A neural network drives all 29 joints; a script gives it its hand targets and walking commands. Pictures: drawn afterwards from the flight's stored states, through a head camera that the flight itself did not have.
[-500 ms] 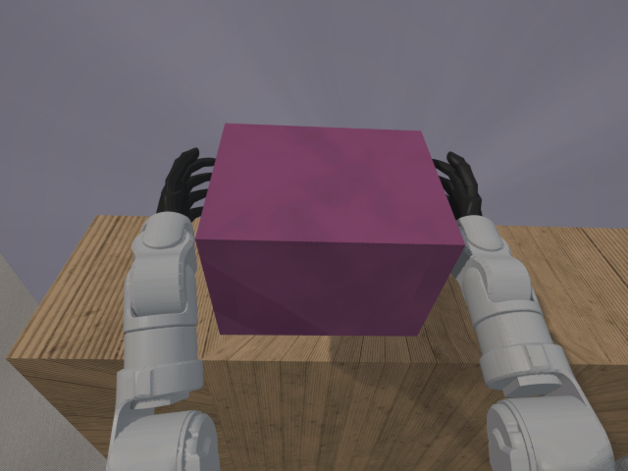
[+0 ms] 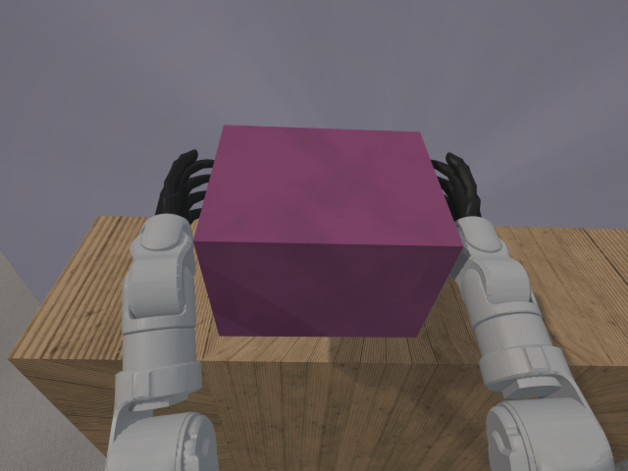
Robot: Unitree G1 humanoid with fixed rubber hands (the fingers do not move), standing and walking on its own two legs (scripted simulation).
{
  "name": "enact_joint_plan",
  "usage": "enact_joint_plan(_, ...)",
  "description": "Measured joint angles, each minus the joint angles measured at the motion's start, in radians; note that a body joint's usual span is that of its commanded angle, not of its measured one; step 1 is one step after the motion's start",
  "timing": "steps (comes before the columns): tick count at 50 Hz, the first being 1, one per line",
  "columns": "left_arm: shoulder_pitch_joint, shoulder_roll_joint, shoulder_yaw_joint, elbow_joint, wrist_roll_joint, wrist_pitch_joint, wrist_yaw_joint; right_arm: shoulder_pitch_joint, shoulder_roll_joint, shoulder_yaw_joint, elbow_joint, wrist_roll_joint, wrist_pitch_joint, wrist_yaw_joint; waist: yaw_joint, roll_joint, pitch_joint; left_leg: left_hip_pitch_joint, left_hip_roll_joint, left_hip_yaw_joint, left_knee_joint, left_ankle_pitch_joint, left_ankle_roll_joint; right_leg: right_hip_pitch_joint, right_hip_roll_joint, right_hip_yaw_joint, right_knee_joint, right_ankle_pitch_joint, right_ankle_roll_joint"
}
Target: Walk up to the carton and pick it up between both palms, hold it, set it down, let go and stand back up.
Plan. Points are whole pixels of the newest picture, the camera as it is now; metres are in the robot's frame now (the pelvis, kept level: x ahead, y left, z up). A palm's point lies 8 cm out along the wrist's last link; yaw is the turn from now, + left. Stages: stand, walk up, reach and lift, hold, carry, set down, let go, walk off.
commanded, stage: hold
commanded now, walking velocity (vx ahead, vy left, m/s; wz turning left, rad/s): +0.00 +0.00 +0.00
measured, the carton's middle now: (321, 232) +0.37 +0.00 +0.15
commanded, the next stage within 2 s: none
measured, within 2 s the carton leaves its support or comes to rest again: neither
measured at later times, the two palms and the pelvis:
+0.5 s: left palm (177, 216) +0.35 +0.18 +0.18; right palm (461, 217) +0.36 -0.17 +0.18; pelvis +0.00 +0.00 +0.00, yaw +0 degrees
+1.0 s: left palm (181, 212) +0.35 +0.17 +0.19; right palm (466, 213) +0.36 -0.18 +0.18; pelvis +0.00 +0.00 +0.00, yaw +0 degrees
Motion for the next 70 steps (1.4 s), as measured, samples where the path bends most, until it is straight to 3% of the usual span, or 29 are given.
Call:
enact_joint_plan(46, -0.005, -0.008, -0.008, 0.001, -0.001, 0.0, 0.012, 0.001, -0.002, -0.019, -0.011, -0.007, 0.007, 0.013, 0.006, 0.009, -0.017, -0.003, 0.004, 0.002, 0.001, -0.004, -0.003, -0.008, 0.004, 0.002, 0.01, -0.008, -0.004)
enact_joint_plan(70, 0.018, -0.002, -0.007, -0.032, -0.01, -0.001, 0.001, 0.022, 0.001, -0.002, -0.061, 0.005, 0.019, -0.006, 0.001, 0.011, -0.012, -0.002, 0.004, -0.005, 0.003, -0.006, -0.007, -0.004, 0.005, -0.004, 0.009, -0.01, -0.005)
